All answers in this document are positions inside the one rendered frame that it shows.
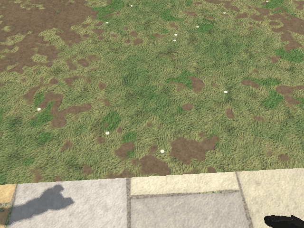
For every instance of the right robot hand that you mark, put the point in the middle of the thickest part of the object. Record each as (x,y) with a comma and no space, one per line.
(284,222)

